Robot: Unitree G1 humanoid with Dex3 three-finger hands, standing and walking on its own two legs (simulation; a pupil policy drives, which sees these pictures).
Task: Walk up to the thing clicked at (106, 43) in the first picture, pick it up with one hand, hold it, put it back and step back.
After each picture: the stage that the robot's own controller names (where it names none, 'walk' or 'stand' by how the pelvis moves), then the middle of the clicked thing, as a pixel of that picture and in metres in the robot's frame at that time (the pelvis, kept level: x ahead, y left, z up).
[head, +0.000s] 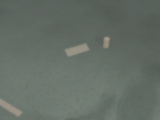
stand; (106, 42) +1.36 -0.22 -0.72
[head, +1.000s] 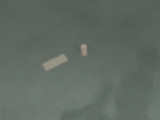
walk; (84, 50) +1.25 +0.12 -0.70
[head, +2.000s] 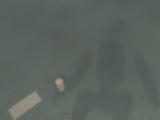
walk; (60, 85) +0.77 +0.29 -0.71
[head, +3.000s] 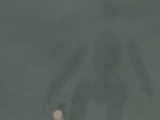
walk; (58, 117) +0.46 +0.23 -0.69
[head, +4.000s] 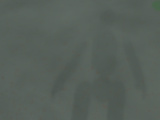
stand; out of the picture +0.36 +0.23 -0.72
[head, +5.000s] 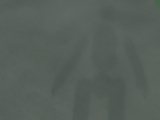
stand; out of the picture +0.33 +0.22 -0.72
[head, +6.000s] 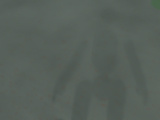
stand; out of the picture +0.37 +0.24 -0.73
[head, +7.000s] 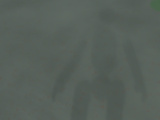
stand; out of the picture +0.35 +0.24 -0.73
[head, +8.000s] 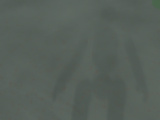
go down; out of the picture +0.35 +0.24 -0.73
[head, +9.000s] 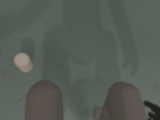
go down; (24, 63) +0.43 +0.27 -0.35
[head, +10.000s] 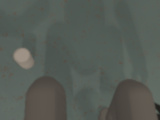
go down; (24, 59) +0.42 +0.28 -0.30
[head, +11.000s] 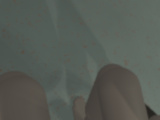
close in; out of the picture +0.40 +0.32 -0.22
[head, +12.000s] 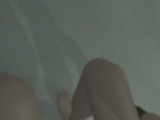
close; out of the picture +0.40 +0.33 -0.22
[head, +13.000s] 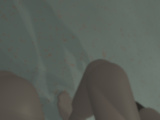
lift; out of the picture +0.38 +0.32 -0.22
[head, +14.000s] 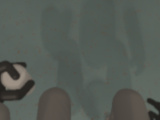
lift; (20, 81) +0.32 +0.24 -0.05
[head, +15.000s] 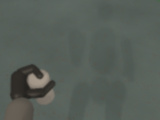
hold; (42, 87) +0.33 +0.17 +0.02
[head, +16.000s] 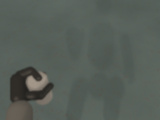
hold; (40, 88) +0.33 +0.18 -0.01
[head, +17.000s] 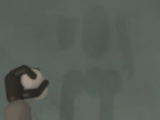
crouch; (35, 85) +0.35 +0.19 -0.05
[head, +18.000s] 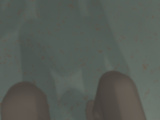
lower; out of the picture +0.47 +0.31 -0.11
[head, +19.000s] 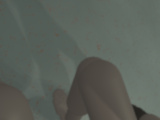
lower; out of the picture +0.42 +0.33 -0.22
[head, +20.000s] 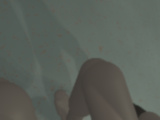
lower; out of the picture +0.42 +0.34 -0.22
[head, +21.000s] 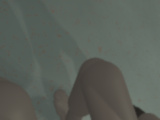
lower; out of the picture +0.42 +0.33 -0.22
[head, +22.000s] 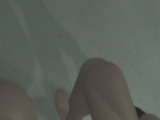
lower; out of the picture +0.42 +0.33 -0.22
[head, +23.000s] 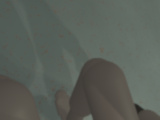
open; out of the picture +0.41 +0.32 -0.23
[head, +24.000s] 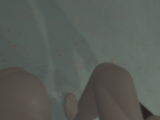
stand; out of the picture +0.42 +0.31 -0.23
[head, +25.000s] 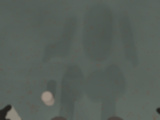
stand; (48, 98) +0.42 +0.23 -0.56
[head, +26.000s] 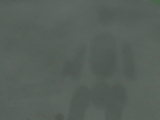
stand; out of the picture +0.39 +0.22 -0.67
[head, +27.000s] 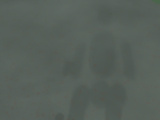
stand; out of the picture +0.39 +0.22 -0.67
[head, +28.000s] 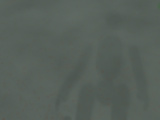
stand; out of the picture +0.41 +0.20 -0.72
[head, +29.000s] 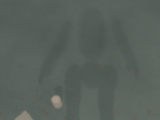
walk; (56, 101) +0.47 +0.22 -0.69
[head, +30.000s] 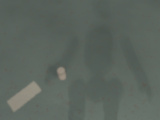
walk; (61, 73) +0.75 +0.22 -0.69
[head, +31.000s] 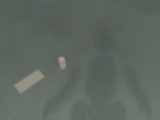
stand; (62, 62) +1.03 +0.27 -0.70
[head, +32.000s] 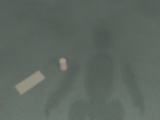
stand; (63, 64) +1.02 +0.24 -0.72
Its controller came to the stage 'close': yes
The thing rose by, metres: 0.72
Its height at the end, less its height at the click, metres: +0.00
